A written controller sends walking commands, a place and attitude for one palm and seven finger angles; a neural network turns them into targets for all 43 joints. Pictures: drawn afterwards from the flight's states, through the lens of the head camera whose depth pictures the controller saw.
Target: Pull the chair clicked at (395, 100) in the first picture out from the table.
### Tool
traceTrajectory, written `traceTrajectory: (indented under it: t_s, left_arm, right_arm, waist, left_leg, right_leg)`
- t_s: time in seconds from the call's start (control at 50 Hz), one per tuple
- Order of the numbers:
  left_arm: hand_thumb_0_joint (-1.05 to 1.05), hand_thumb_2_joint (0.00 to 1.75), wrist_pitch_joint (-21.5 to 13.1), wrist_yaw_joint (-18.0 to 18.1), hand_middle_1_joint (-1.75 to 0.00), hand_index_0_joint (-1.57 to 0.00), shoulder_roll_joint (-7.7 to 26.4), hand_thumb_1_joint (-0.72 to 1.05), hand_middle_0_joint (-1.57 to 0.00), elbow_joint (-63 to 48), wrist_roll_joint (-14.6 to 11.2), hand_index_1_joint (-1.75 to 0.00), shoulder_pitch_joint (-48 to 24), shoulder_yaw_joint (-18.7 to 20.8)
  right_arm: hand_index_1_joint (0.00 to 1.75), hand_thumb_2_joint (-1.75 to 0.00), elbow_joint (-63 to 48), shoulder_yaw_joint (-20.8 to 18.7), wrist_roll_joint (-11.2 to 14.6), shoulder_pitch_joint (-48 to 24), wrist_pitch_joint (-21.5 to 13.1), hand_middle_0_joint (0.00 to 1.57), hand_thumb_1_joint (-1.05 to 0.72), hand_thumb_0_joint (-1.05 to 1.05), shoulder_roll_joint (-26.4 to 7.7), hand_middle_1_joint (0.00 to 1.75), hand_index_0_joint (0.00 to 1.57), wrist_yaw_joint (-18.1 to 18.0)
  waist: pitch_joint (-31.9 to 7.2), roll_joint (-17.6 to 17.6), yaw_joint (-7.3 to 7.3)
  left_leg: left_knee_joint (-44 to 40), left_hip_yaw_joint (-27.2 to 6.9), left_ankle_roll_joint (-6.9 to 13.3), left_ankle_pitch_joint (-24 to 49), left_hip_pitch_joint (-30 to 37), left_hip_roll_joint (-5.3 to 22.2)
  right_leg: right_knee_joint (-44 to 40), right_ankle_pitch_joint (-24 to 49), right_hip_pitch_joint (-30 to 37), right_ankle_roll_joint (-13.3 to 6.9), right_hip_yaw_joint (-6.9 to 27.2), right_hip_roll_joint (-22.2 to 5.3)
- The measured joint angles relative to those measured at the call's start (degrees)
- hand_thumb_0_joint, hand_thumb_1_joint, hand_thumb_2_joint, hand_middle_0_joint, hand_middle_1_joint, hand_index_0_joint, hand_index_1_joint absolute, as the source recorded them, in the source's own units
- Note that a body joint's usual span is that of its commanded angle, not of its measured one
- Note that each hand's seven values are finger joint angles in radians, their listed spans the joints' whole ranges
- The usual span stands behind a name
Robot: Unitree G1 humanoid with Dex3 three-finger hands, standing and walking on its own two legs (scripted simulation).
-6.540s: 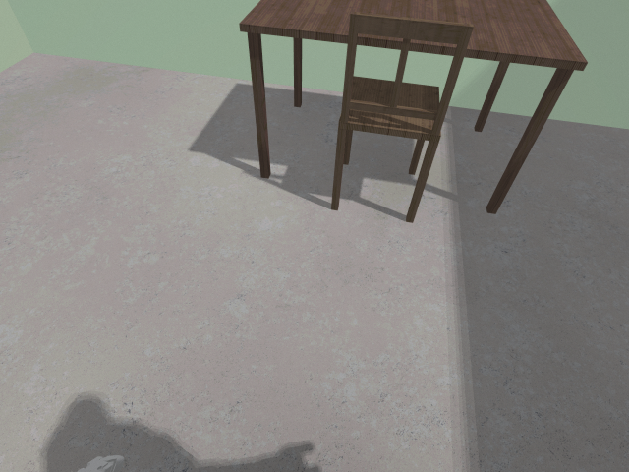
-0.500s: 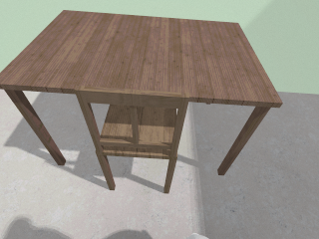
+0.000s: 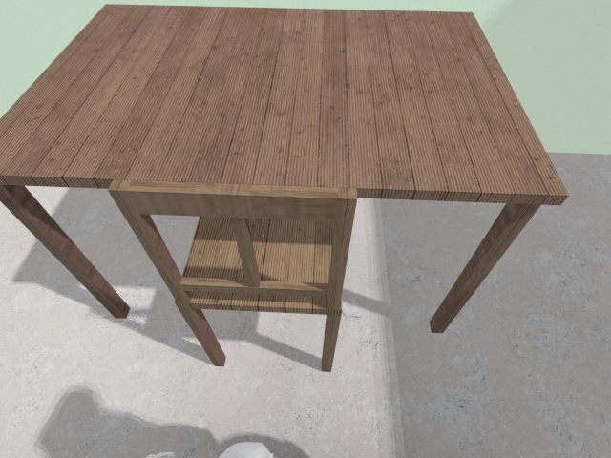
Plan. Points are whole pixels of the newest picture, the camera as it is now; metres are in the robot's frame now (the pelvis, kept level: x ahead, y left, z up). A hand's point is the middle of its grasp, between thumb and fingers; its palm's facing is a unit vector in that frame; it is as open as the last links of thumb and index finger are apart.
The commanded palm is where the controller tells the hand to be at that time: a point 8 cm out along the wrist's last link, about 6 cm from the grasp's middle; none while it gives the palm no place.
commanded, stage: come to a stop and stand still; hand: left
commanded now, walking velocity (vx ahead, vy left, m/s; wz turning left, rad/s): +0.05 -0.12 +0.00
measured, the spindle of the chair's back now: (247, 253) +0.46 +0.15 -0.10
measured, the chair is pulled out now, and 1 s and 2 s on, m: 0.00 0.00 0.00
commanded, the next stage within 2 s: look again from close up in 1.20 s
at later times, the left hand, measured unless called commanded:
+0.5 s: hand out of the picture -0.03 +0.20 -0.17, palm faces +0.01 -0.98 -0.17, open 7.4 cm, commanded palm none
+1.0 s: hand out of the picture -0.06 +0.12 -0.17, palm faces +0.05 -0.99 -0.14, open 7.4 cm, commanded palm none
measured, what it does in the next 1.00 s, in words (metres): steps on the spot: left foot, then right foot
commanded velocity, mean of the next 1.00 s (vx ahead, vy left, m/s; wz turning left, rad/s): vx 0.02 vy -0.05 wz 0.00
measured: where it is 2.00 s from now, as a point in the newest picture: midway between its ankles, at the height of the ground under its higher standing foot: outside the picture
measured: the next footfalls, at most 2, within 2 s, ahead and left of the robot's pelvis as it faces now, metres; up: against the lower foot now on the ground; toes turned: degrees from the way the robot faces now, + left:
left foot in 0.08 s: +0.03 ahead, +0.12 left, +0.00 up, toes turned +2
right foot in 0.56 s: -0.03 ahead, -0.11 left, +0.00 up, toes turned -2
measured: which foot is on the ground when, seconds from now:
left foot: up 0.00-0.06, down 0.08-1.00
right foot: down 0.00-0.10, up 0.12-0.54, down 0.56-1.00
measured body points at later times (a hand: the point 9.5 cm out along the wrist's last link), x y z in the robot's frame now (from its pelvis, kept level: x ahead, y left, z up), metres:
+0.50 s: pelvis -0.03 +0.02 +0.01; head -0.01 +0.04 +0.46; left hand -0.03 +0.26 -0.16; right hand -0.02 -0.21 -0.14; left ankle +0.00 +0.13 -0.73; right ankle -0.09 -0.12 -0.71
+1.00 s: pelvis -0.04 -0.03 +0.01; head -0.03 -0.03 +0.46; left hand -0.06 +0.17 -0.16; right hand -0.08 -0.23 -0.16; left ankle +0.00 +0.13 -0.73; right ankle -0.08 -0.12 -0.73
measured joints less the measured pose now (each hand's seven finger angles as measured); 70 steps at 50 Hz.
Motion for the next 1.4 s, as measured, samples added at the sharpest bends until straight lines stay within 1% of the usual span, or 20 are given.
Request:
traceTrajectory:
  t_s: [0.06,0.08,0.1,0.12,0.16,0.2,0.26,0.34,0.46,0.52,0.56,0.62,0.66,0.74,0.84,1.08,1.3,1.32,1.36,1.4]
  left_arm:
    - [0.0,0.9,0.53,-0.06,-0.3,-0.2,1.27,0.91,-0.2,0.04,-0.09,-0.3,1.01,0.39]
    - [0.0,0.9,0.72,-0.11,-0.3,-0.2,1.63,0.91,-0.2,0.15,-0.3,-0.3,1.56,0.43]
    - [0.0,0.9,1.06,-0.14,-0.3,-0.2,2.19,0.91,-0.2,0.54,-0.58,-0.3,1.73,0.54]
    - [0.0,0.9,1.49,-0.15,-0.3,-0.2,2.62,0.91,-0.2,0.92,-0.73,-0.3,2.05,0.61]
    - [0.0,0.9,2.1,-0.33,-0.3,-0.2,3.01,0.91,-0.2,1.77,-0.71,-0.3,2.92,0.77]
    - [0.0,0.9,1.98,-0.76,-0.3,-0.2,3.08,0.91,-0.2,2.51,-0.71,-0.3,4.17,0.88]
    - [0.0,0.9,1.64,-1.16,-0.3,-0.2,3.08,0.91,-0.2,3.65,-0.68,-0.3,6.4,0.95]
    - [0.0,0.9,2.08,-1.3,-0.3,-0.2,2.76,0.91,-0.2,5.33,-0.71,-0.3,8.47,0.72]
    - [0.0,0.9,2.33,-1.26,-0.3,-0.2,1.38,0.91,-0.2,6.55,-0.97,-0.3,8.1,-0.1]
    - [0.0,0.9,1.38,-1.11,-0.3,-0.2,0.52,0.91,-0.2,6.49,-1.13,-0.3,7.19,-0.54]
    - [0.0,0.9,0.22,-0.84,-0.3,-0.2,0.34,0.91,-0.2,6.3,-1.12,-0.3,7.09,-0.87]
    - [0.0,0.9,-0.59,-0.55,-0.3,-0.2,-1.6,0.91,-0.2,7.38,-1.23,-0.3,6.61,-1.75]
    - [0.0,0.9,-0.9,-0.26,-0.3,-0.2,-1.9,0.92,-0.2,7.78,-1.26,-0.3,7.2,-2.04]
    - [0.01,0.9,-0.9,-0.29,-0.3,-0.2,-2.1,0.92,-0.2,8.05,-1.57,-0.3,8.05,-2.18]
    - [0.01,0.9,-0.99,-0.27,-0.3,-0.2,-2.74,0.92,-0.2,8.01,-1.72,-0.3,8.95,-2.1]
    - [0.0,0.9,-1.26,-0.18,-0.3,-0.2,-4.49,0.91,-0.2,8.12,-1.74,-0.3,10.86,-2.33]
    - [0.0,0.9,-1.34,0.04,-0.3,-0.2,-3.57,0.9,-0.2,7.27,-1.52,-0.3,10.84,-2.25]
    - [0.0,0.9,-1.95,0.41,-0.3,-0.2,-3.62,0.9,-0.2,7.2,-1.22,-0.3,10.84,-2.31]
    - [0.0,0.9,-3.34,0.96,-0.3,-0.2,-3.83,0.9,-0.2,6.13,-0.66,-0.3,11.44,-2.46]
    - [0.0,0.9,-3.86,0.96,-0.3,-0.2,-3.7,0.9,-0.2,5.05,-0.49,-0.3,12.03,-2.6]
  right_arm:
    - [0.3,-0.9,-1.2,0.32,-0.04,-0.28,-1.05,0.2,-0.91,0.0,0.19,0.3,0.19,0.16]
    - [0.3,-0.9,-1.44,0.49,-0.09,0.07,-1.64,0.2,-0.91,0.0,0.22,0.3,0.2,0.2]
    - [0.3,-0.9,-1.27,0.61,-0.31,0.2,-2.06,0.2,-0.91,0.0,0.79,0.3,0.19,0.14]
    - [0.3,-0.9,-1.16,0.98,-0.57,0.55,-2.2,0.2,-0.91,0.0,1.39,0.3,0.19,0.06]
    - [0.3,-0.9,-0.66,1.83,-0.97,1.4,-2.29,0.2,-0.91,0.0,2.38,0.3,0.2,-0.32]
    - [0.3,-0.9,0.14,2.03,-1.05,2.07,-2.28,0.2,-0.92,0.0,2.69,0.3,0.2,-1.09]
    - [0.3,-0.9,1.02,2.32,-0.93,2.67,-2.49,0.2,-0.93,0.0,2.76,0.3,0.2,-1.33]
    - [0.3,-0.9,1.4,2.25,-0.83,2.9,-2.99,0.2,-0.93,0.0,2.83,0.3,0.2,-1.71]
    - [0.3,-0.9,2.52,1.76,-0.93,3.48,-2.86,0.2,-0.92,0.0,2.47,0.3,0.2,-1.52]
    - [0.3,-0.9,3.81,1.48,-0.72,4.43,-2.57,0.2,-0.91,0.0,2.25,0.3,0.2,-1.29]
    - [0.3,-0.9,4.72,1.39,-0.28,5.31,-2.41,0.2,-0.91,0.0,2.42,0.3,0.2,-1.1]
    - [0.3,-0.9,6.47,1.47,-0.11,6.03,-1.69,0.2,-0.91,0.0,1.73,0.3,0.2,-0.76]
    - [0.3,-0.9,7.25,1.82,-0.32,6.82,-1.49,0.2,-0.91,0.0,1.96,0.3,0.2,-0.51]
    - [0.3,-0.9,8.29,2.35,-0.41,8.25,-1.76,0.2,-0.91,0.0,2.94,0.3,0.2,-0.35]
    - [0.3,-0.9,9.07,2.65,-0.4,9.31,-1.86,0.2,-0.91,0.0,3.88,0.3,0.2,-0.57]
    - [0.3,-0.9,8.73,2.54,-0.12,7.66,-2.47,0.2,-0.91,0.0,4.31,0.3,0.2,-1.23]
    - [0.3,-0.9,7.68,2.39,-0.12,4.96,-2.57,0.2,-0.92,0.01,3.1,0.3,0.2,-1.55]
    - [0.3,-0.9,7.36,2.45,-0.08,4.79,-2.55,0.2,-0.93,0.01,2.65,0.3,0.2,-1.4]
    - [0.3,-0.9,5.27,2.29,-0.06,4.42,-2.43,0.2,-0.93,0.01,1.51,0.3,0.2,-0.88]
    - [0.3,-0.9,2.92,2.15,-0.08,4.37,-2.95,0.2,-0.93,0.01,0.65,0.3,0.2,-0.52]
  waist:
    - [-0.65,-1.05,0.08]
    - [-1.21,-1.16,-0.02]
    - [-1.28,-2.21,-0.08]
    - [-1.5,-3.02,0.0]
    - [-2.2,-3.54,0.07]
    - [-2.99,-3.49,0.22]
    - [-3.96,-3.61,0.51]
    - [-4.08,-3.56,0.13]
    - [-3.03,-2.26,-1.36]
    - [-2.97,-1.57,-1.75]
    - [-3.35,-2.25,-1.5]
    - [-3.34,0.73,-2.15]
    - [-4.01,1.22,-2.38]
    - [-4.51,1.02,-2.56]
    - [-4.19,0.53,-2.21]
    - [-3.36,-0.43,-1.17]
    - [-3.53,-0.69,-0.42]
    - [-3.66,-0.25,-0.24]
    - [-3.61,0.77,-0.36]
    - [-3.5,1.48,-0.9]
  left_leg:
    - [-11.16,0.48,0.46,6.09,4.47,0.47]
    - [-15.67,0.52,1.27,7.31,6.43,0.73]
    - [-16.14,0.81,2.44,7.54,6.62,0.13]
    - [-16.23,1.01,3.33,8.12,6.7,-0.3]
    - [-18.48,0.96,4.29,10.05,7.69,-0.49]
    - [-21.77,0.79,4.69,12.18,8.92,-0.43]
    - [-25.86,1.1,4.97,14.47,10.26,-0.37]
    - [-28.21,1.78,5.07,16.02,10.66,-0.16]
    - [-28.06,1.89,4.44,17.03,9.41,0.53]
    - [-26.75,1.64,3.64,17.07,8.19,0.49]
    - [-24.61,2.18,2.84,16.37,6.91,-0.28]
    - [-24.11,0.94,1.77,16.34,7.43,1.14]
    - [-25.06,0.62,1.31,16.88,8.1,1.62]
    - [-25.61,0.17,0.43,17.2,8.64,2.34]
    - [-25.41,-0.33,-0.28,17.0,8.63,3.0]
    - [-24.98,-0.74,-0.89,16.04,8.82,3.46]
    - [-24.43,-0.57,-0.77,14.77,9.38,3.12]
    - [-22.42,-0.41,-0.44,14.64,8.19,3.51]
    - [-16.61,-1.09,1.21,10.97,5.27,3.56]
    - [-15.76,-0.68,2.25,10.78,4.82,3.19]
  right_leg:
    - [1.47,-0.06,-1.14,1.17,0.19,-0.33]
    - [2.83,-0.58,-1.91,1.63,0.13,-0.3]
    - [4.46,-2.85,-2.46,1.98,0.86,-0.63]
    - [6.2,-7.22,-2.91,2.21,2.33,-0.22]
    - [11.67,-12.02,-3.82,2.34,5.45,1.6]
    - [17.22,-12.52,-4.3,2.51,7.22,3.04]
    - [22.19,-11.56,-3.75,3.24,8.21,3.76]
    - [22.11,-12.79,-1.1,3.86,8.12,3.28]
    - [12.8,-16.12,4.15,3.28,6.65,2.33]
    - [3.57,-11.59,7.84,2.66,5.78,2.14]
    - [-3.99,-7.72,10.71,1.99,6.16,1.32]
    - [-4.13,-7.39,11.59,1.32,5.13,2.88]
    - [-4.39,-7.0,11.94,0.83,4.89,3.43]
    - [-4.35,-7.11,12.29,-0.02,4.52,4.22]
    - [-4.27,-7.38,12.43,-0.74,4.11,4.94]
    - [-4.55,-8.06,13.04,-1.26,3.78,5.45]
    - [-4.36,-9.12,13.78,-1.03,3.9,5.08]
    - [-4.6,-8.96,13.52,-0.86,3.89,5.35]
    - [-4.26,-8.7,12.47,-0.64,4.13,5.96]
    - [-2.65,-9.41,11.56,-0.62,4.34,6.21]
